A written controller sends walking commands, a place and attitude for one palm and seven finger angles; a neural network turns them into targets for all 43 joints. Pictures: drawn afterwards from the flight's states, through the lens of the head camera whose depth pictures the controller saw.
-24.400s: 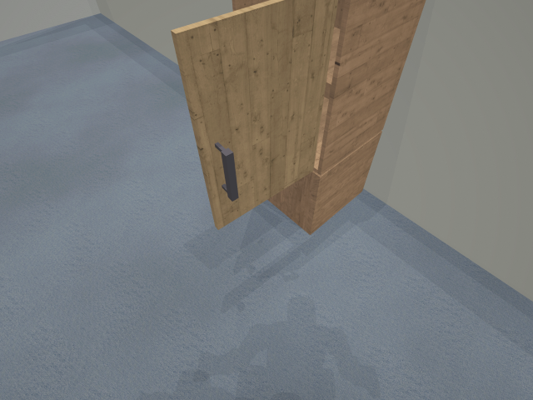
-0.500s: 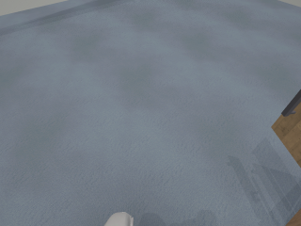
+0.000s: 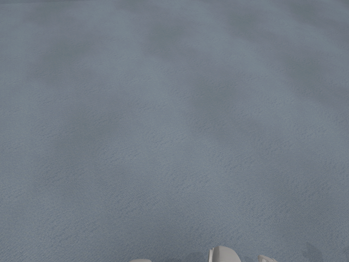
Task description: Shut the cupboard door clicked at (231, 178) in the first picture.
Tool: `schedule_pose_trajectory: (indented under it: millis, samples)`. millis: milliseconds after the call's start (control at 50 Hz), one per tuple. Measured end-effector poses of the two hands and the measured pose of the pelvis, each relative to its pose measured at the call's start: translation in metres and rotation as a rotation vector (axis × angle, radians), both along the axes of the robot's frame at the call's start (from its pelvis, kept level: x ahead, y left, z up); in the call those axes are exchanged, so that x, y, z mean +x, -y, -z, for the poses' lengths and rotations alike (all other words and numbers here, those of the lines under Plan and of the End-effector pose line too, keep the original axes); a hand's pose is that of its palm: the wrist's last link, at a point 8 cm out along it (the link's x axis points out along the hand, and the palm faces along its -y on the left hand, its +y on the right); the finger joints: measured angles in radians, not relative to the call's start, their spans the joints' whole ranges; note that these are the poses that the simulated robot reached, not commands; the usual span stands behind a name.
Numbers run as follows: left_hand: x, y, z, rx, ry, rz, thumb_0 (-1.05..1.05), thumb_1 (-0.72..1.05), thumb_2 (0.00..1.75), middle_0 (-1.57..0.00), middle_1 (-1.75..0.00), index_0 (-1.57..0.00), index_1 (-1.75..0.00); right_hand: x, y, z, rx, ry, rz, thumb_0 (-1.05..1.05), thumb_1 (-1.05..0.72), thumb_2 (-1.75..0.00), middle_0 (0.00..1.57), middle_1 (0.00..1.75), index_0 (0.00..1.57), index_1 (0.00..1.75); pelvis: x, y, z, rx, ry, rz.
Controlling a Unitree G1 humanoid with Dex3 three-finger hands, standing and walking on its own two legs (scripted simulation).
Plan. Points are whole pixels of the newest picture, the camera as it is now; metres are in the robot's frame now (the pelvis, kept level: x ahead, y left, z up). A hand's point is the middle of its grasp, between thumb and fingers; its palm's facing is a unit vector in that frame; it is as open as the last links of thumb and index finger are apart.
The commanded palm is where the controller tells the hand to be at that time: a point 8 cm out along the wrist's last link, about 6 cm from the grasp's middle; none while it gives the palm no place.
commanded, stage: walk to a spot facing it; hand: left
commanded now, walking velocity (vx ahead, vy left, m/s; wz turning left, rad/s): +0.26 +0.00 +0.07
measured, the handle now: out of the picture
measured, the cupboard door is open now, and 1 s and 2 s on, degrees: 66 66 66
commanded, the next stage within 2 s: turn to face it in 0.02 s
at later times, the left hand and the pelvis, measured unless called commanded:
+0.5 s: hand (140, 215) +0.25 +0.11 -0.16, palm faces -0.06 -0.97 -0.22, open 7.2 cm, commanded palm none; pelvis +0.16 -0.06 +0.00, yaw -5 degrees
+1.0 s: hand (126, 184) +0.34 +0.17 -0.16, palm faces -0.27 -0.94 -0.21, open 7.4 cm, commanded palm none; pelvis +0.20 -0.01 +0.01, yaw -22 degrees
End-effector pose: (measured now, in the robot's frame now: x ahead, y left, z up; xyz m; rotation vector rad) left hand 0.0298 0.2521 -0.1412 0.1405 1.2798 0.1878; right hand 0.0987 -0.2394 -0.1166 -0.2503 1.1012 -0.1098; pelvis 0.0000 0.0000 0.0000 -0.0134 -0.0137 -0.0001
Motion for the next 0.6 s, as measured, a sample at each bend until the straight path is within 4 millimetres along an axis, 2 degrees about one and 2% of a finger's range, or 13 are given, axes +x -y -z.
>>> schedule_pose_trajectory:
  millis: [60, 140, 220, 300, 360, 440, 600]
  samples:
    - [0.060, 0.000, -0.015, 0.006, 0.113, 0.021, 0.01, 0.91, 0.90, -0.20, -0.30, -0.20, -0.30, -0.011, 0.000, -0.001, 0.007, -0.068, 0.041, 0.00, -0.91, -0.90, 0.20, 0.30, 0.20, 0.30, 0.022, 0.001, -0.008, 0.001, 0.000, -0.016]
    - [0.123, 0.010, -0.028, 0.003, 0.193, 0.049, 0.01, 0.91, 0.90, -0.20, -0.30, -0.20, -0.30, -0.026, 0.002, 0.001, 0.024, -0.167, 0.095, 0.00, -0.91, -0.90, 0.20, 0.30, 0.20, 0.30, 0.054, 0.007, -0.013, 0.009, -0.003, -0.028]
    - [0.171, 0.030, -0.029, -0.004, 0.210, 0.079, 0.00, 0.91, 0.90, -0.20, -0.30, -0.20, -0.30, -0.035, 0.005, 0.008, 0.046, -0.267, 0.141, 0.00, -0.91, -0.90, 0.20, 0.30, 0.20, 0.30, 0.086, 0.018, -0.011, 0.025, -0.006, -0.022]
    - [0.206, 0.057, -0.020, -0.009, 0.172, 0.130, 0.00, 0.91, 0.90, -0.20, -0.30, -0.20, -0.30, -0.035, 0.011, 0.023, 0.076, -0.342, 0.200, 0.00, -0.91, -0.90, 0.20, 0.30, 0.20, 0.30, 0.120, 0.033, -0.002, 0.040, -0.001, 0.020]
    - [0.222, 0.077, -0.009, -0.009, 0.144, 0.162, 0.00, 0.91, 0.90, -0.20, -0.30, -0.20, -0.30, -0.026, 0.021, 0.039, 0.097, -0.378, 0.247, 0.00, -0.90, -0.90, 0.20, 0.30, 0.20, 0.30, 0.142, 0.045, 0.009, 0.030, -0.002, 0.059]
    - [0.218, 0.092, -0.007, -0.013, 0.073, 0.150, 0.00, 0.91, 0.90, -0.20, -0.30, -0.20, -0.30, 0.008, 0.035, 0.037, 0.094, -0.348, 0.265, 0.00, -0.90, -0.90, 0.20, 0.30, 0.20, 0.30, 0.152, 0.054, 0.004, 0.021, -0.003, 0.078]
    - [0.219, 0.082, -0.014, 0.018, -0.002, 0.141, 0.00, 0.92, 0.90, -0.20, -0.30, -0.21, -0.30, 0.095, 0.059, 0.019, 0.061, -0.171, 0.236, 0.00, -0.90, -0.90, 0.20, 0.30, 0.20, 0.30, 0.170, 0.060, -0.006, 0.023, -0.045, 0.133]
